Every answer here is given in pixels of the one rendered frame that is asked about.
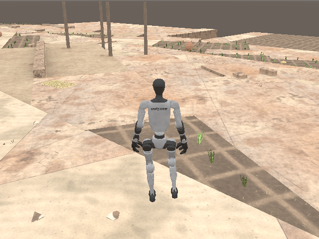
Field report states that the left robot hand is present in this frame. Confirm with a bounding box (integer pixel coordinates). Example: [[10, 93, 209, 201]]
[[132, 141, 143, 152]]

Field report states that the right robot foot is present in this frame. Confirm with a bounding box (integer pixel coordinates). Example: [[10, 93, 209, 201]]
[[171, 188, 178, 199]]

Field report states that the robot left forearm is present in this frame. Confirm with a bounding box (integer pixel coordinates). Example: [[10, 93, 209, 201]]
[[133, 121, 142, 142]]

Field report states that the robot left shin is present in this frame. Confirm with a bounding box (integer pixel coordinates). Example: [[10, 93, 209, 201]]
[[146, 165, 154, 195]]

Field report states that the right robot hand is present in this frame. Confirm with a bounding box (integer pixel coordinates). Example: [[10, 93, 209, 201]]
[[176, 142, 188, 154]]

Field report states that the robot right forearm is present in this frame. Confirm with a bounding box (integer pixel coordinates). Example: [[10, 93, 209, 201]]
[[177, 121, 187, 143]]

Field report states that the right robot upper arm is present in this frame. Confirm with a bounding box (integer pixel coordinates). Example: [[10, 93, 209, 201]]
[[169, 100, 182, 128]]

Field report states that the left robot upper arm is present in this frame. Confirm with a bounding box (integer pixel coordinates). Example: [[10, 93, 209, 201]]
[[137, 101, 149, 128]]

